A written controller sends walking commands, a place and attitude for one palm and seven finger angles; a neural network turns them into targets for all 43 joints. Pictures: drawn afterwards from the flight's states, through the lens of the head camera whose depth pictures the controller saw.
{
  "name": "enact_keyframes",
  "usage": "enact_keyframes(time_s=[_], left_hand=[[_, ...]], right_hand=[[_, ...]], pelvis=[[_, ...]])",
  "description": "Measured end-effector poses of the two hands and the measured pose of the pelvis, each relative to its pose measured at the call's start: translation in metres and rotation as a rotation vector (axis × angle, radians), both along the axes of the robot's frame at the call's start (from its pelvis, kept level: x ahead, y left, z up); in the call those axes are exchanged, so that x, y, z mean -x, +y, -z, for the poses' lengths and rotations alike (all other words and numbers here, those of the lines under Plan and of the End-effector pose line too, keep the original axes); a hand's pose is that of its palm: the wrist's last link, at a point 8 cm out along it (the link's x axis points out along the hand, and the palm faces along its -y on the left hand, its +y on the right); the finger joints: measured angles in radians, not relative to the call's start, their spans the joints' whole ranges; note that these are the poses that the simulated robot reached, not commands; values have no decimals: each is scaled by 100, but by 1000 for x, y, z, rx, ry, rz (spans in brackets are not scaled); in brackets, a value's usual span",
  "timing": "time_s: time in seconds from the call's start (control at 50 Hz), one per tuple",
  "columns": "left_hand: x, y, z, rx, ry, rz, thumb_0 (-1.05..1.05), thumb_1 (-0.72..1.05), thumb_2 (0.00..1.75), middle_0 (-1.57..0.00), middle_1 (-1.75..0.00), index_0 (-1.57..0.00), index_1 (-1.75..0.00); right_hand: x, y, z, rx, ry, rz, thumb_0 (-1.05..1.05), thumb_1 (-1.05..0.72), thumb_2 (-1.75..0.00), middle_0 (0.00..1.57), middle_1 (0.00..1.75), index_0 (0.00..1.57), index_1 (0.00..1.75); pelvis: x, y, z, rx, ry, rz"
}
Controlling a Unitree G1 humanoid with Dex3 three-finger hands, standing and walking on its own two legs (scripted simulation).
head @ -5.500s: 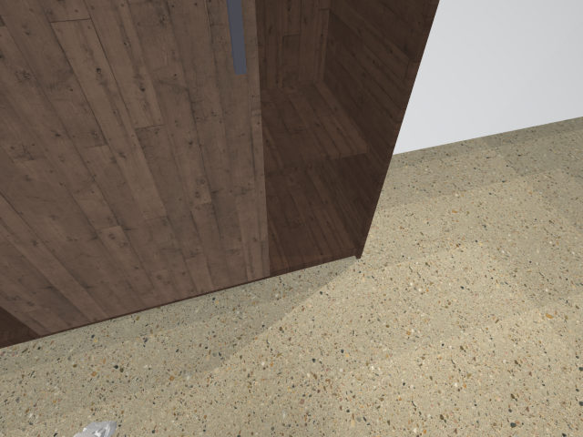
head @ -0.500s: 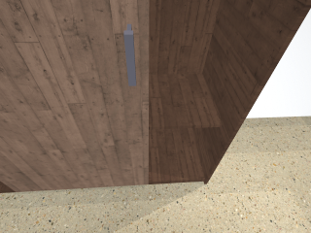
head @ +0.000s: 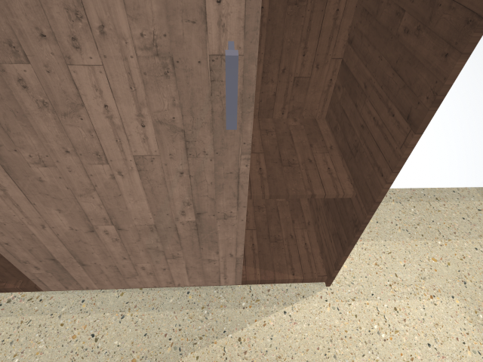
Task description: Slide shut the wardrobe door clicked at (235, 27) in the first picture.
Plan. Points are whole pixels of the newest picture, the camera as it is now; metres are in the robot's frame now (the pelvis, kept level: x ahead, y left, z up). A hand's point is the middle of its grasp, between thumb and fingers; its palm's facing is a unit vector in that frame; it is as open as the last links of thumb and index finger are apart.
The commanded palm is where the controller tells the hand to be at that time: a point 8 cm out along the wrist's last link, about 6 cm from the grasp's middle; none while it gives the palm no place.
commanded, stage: come to a stop and stand still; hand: left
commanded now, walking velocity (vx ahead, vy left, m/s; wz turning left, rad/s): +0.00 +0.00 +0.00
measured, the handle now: (231, 87) +0.52 +0.06 +0.21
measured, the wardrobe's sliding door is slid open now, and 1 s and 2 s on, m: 0.37 0.37 0.37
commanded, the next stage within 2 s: look again from close up in 0.32 s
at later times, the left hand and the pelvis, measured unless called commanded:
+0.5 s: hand out of the picture -0.02 +0.18 -0.18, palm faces +0.01 -0.98 -0.18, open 7.4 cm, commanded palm none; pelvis -0.01 +0.01 +0.00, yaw -1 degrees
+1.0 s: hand out of the picture -0.02 +0.17 -0.18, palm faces +0.01 -0.98 -0.20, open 7.4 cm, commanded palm none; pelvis -0.01 +0.00 +0.00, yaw -1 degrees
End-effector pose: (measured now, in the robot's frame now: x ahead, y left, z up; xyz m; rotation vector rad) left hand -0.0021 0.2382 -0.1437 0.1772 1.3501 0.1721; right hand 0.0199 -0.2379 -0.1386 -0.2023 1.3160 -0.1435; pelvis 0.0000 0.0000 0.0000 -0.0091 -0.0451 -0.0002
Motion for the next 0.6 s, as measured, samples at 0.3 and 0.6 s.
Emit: enact_keyframes(time_s=[0.3, 0.6], left_hand=[[28, -4, 3, 26, 66, -3, 0, 91, 90, -19, -30, -19, -30], [22, -17, 4, 48, 43, -1, 0, 91, 90, -20, -30, -20, -30]], right_hand=[[49, 20, 4, -28, 102, 44, 0, -90, -90, 20, 30, 20, 30], [41, 30, 8, -54, 67, 56, 0, -90, -90, 20, 30, 20, 30]], pelvis=[[11, 10, 0, -5, 6, 5], [12, 9, 0, -6, 7, 12]])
